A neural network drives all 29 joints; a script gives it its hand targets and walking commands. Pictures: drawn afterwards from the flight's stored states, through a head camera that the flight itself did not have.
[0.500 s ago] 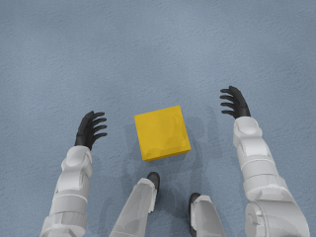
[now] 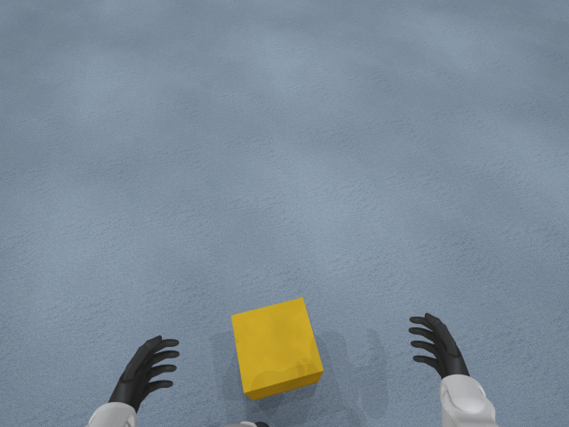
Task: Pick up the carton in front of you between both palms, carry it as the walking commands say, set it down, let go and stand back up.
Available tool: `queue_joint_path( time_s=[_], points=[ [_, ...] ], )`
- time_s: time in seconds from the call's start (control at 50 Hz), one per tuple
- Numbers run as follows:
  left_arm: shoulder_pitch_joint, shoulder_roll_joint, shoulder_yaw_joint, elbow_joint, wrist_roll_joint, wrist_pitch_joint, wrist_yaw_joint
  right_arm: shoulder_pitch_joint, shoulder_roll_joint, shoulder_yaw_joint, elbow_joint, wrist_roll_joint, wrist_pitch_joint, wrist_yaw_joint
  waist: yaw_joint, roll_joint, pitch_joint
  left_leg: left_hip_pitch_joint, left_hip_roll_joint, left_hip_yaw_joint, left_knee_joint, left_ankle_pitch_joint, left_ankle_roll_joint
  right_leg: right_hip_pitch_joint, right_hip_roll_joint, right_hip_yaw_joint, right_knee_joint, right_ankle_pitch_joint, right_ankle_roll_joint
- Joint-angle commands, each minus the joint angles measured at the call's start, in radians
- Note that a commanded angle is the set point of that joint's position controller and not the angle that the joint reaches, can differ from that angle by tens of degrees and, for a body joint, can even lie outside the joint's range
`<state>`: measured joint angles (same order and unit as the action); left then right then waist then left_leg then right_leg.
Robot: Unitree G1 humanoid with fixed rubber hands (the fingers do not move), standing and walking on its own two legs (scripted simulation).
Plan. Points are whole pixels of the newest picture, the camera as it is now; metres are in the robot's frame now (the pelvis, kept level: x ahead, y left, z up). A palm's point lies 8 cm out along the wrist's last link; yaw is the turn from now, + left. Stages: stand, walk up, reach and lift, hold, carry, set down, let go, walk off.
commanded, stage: let go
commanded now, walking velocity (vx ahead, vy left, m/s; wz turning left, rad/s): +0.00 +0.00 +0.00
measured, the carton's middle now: (277, 351) +0.34 +0.08 -0.64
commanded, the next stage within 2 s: stand in 0.60 s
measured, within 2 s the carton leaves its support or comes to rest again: neither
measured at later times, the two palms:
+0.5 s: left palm (133, 399) +0.15 +0.22 -0.05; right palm out of the picture +0.15 -0.25 -0.06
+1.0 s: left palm (93, 420) +0.12 +0.29 -0.10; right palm out of the picture +0.11 -0.29 -0.07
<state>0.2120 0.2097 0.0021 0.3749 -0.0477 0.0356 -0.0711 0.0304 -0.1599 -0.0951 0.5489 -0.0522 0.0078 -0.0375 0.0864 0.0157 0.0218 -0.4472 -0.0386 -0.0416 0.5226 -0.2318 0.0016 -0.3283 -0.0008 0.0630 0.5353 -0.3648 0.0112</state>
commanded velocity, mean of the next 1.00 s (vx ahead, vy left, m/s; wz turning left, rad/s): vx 0.00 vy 0.00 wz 0.00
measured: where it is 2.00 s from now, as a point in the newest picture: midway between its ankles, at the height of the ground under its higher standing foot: outside the picture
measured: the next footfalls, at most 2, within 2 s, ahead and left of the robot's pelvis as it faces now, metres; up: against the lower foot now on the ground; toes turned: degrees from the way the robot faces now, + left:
none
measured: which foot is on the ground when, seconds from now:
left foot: down 0.00-1.00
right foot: down 0.00-1.00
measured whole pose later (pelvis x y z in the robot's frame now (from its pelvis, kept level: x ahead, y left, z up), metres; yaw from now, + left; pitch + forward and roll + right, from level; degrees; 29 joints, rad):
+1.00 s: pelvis +0.00 +0.01 +0.00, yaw -2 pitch +0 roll +0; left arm 0.24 0.35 0.05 0.71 0.04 0.01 0.02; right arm 0.19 -0.32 -0.05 0.77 -0.04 0.00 -0.01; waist -0.01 -0.07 0.02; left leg -0.26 -0.02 -0.01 0.54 -0.27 0.02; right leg -0.12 0.01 0.09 0.48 -0.35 0.03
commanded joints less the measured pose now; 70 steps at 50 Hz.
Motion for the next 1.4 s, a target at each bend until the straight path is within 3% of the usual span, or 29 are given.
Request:
queue_joint_path(
  time_s=[0.0, 0.1, 0.22, 0.24, 0.28, 0.36, 0.58, 0.6, 0.62, 0.68, 0.72, 0.8, 0.9, 1.0, 1.16, 1.38],
  points=[
    [0.006, 0.095, 0.045, -0.054, 0.011, -0.016, 0.005, 0.08, -0.093, -0.001, -0.117, 0.014, -0.011, 0.024, -0.053, -0.048, -0.232, 0.458, -0.008, 0.007, -0.018, 0.534, -0.037, -0.021, 0.044, -0.035, -0.123, 0.409, 0.018],
    [0.047, 0.105, 0.061, -0.022, 0.029, -0.008, 0.009, 0.164, -0.111, 0.025, -0.166, 0.046, 0.003, 0.055, -0.055, -0.044, -0.187, 0.462, -0.021, 0.021, -0.061, 0.533, -0.028, 0.079, 0.035, -0.021, -0.155, 0.532, 0.032],
    [0.028, 0.122, 0.08, -0.009, 0.044, 0.017, 0.01, 0.166, -0.115, 0.053, -0.208, 0.066, 0.034, 0.086, -0.059, -0.047, -0.091, 0.441, -0.04, 0.041, -0.1, 0.37, -0.017, 0.126, 0.02, -0.009, -0.181, 0.524, 0.038],
    [0.016, 0.143, 0.081, -0.069, 0.06, 0.063, 0.033, 0.226, -0.087, 0.052, -0.167, 0.085, 0.005, 0.064, -0.075, -0.052, -0.137, 0.415, -0.065, 0.051, -0.07, 0.335, -0.018, 0.164, 0.013, -0.007, -0.151, 0.613, 0.026],
    [0.022, 0.14, 0.073, -0.057, 0.058, 0.085, 0.045, 0.196, -0.111, 0.071, -0.183, 0.086, 0.003, 0.054, -0.069, -0.08, -0.111, 0.379, -0.065, 0.052, -0.07, 0.282, -0.014, 0.164, 0.003, -0.002, -0.134, 0.633, 0.033],
    [-0.002, 0.141, 0.084, -0.059, 0.063, 0.116, 0.05, 0.132, -0.13, 0.065, -0.184, 0.078, 0.022, 0.054, -0.059, -0.075, -0.031, 0.365, -0.06, 0.055, -0.065, 0.201, -0.01, 0.098, 0.004, -0.009, -0.158, 0.468, 0.028],
    [-0.051, 0.122, 0.065, -0.098, 0.063, 0.181, 0.047, 0.147, -0.131, 0.029, -0.152, 0.045, 0.08, 0.068, -0.098, -0.034, 0.041, 0.465, -0.031, 0.05, -0.078, 0.108, -0.027, 0.038, 0.015, -0.047, -0.196, 0.173, -0.009],
    [-0.076, 0.226, 0.089, 0.038, 0.087, 0.1, 0.084, 0.172, -0.276, 0.003, -0.003, -0.003, 0.05, 0.037, -0.095, -0.174, 0.029, 0.301, 0.049, -0.001, -0.047, 0.054, -0.025, -0.005, -0.013, 0.013, -0.178, 0.012, 0.009],
    [-0.051, 0.23, 0.092, 0.057, 0.092, 0.063, 0.093, 0.176, -0.278, -0.004, 0.007, -0.01, 0.034, 0.028, -0.098, -0.123, 0.021, 0.28, 0.056, -0.018, -0.076, -0.021, -0.014, 0.025, -0.018, 0.022, -0.164, -0.066, 0.003],
    [-0.02, 0.212, 0.086, 0.091, 0.101, 0.01, 0.087, 0.125, -0.278, 0.004, 0.031, -0.011, 0.004, 0.026, -0.088, -0.019, 0.031, 0.171, 0.077, -0.068, -0.132, -0.218, 0.006, 0.04, -0.013, 0.04, -0.132, -0.114, -0.013],
    [-0.011, 0.21, 0.088, 0.124, 0.101, -0.009, 0.078, 0.108, -0.276, 0.006, 0.054, -0.003, -0.006, 0.028, -0.082, 0.045, 0.002, 0.152, 0.097, -0.087, -0.152, -0.2, 0.017, 0.091, -0.013, 0.034, -0.093, -0.015, -0.012],
    [-0.006, 0.232, 0.084, 0.183, 0.096, -0.031, 0.08, 0.109, -0.282, 0.005, 0.095, 0.009, -0.012, 0.027, -0.087, 0.005, -0.037, 0.189, 0.098, -0.076, -0.103, -0.039, 0.019, 0.126, -0.03, 0.051, -0.11, 0.089, -0.013],
    [0.005, 0.255, 0.074, 0.25, 0.086, -0.04, 0.093, 0.127, -0.308, 0.007, 0.146, 0.014, -0.019, 0.021, -0.095, 0.008, -0.071, 0.269, 0.109, -0.071, -0.068, 0.191, 0.025, 0.152, -0.044, 0.054, -0.107, 0.23, -0.009],
    [0.009, 0.268, 0.063, 0.306, 0.082, -0.04, 0.1, 0.128, -0.325, 0.014, 0.188, 0.018, -0.018, 0.015, -0.096, 0.001, -0.073, 0.307, 0.117, -0.065, -0.065, 0.31, 0.027, 0.173, -0.051, 0.048, -0.113, 0.314, -0.001],
    [-0.006, 0.279, 0.048, 0.368, 0.08, -0.041, 0.105, 0.105, -0.336, 0.025, 0.244, 0.024, -0.018, 0.012, -0.096, -0.013, -0.075, 0.341, 0.124, -0.061, -0.077, 0.373, 0.026, 0.196, -0.062, 0.042, -0.131, 0.364, 0.005],
    [-0.033, 0.299, 0.039, 0.43, 0.078, -0.044, 0.104, 0.072, -0.35, 0.035, 0.312, 0.028, -0.019, 0.014, -0.098, -0.019, -0.049, 0.344, 0.126, -0.064, -0.119, 0.285, 0.026, 0.2, -0.078, 0.053, -0.181, 0.308, 0.0]
  ],
)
